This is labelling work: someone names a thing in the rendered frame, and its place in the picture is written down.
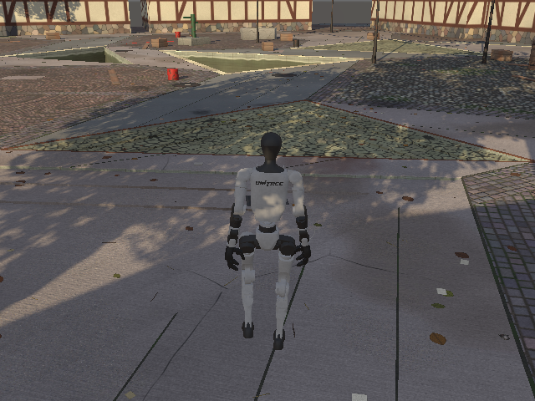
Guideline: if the right robot forearm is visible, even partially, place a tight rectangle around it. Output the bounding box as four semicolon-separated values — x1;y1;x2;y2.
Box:
296;205;310;246

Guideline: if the left robot thigh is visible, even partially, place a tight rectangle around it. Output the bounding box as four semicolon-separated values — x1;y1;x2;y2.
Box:
239;231;256;284

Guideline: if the left robot upper arm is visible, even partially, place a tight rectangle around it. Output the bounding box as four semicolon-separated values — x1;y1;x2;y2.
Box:
233;168;252;216

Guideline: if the right robot foot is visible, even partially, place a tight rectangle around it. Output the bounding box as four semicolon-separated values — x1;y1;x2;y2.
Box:
273;329;285;350

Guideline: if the right robot upper arm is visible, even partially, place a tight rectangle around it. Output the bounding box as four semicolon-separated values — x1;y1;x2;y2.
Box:
288;170;305;217

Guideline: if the right robot hand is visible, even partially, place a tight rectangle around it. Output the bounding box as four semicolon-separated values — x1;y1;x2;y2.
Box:
291;243;311;266

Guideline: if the left robot hand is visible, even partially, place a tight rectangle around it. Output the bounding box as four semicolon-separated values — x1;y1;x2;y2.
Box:
225;246;245;271

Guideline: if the left robot forearm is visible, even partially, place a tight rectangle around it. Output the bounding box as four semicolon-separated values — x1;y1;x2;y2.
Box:
227;203;242;247

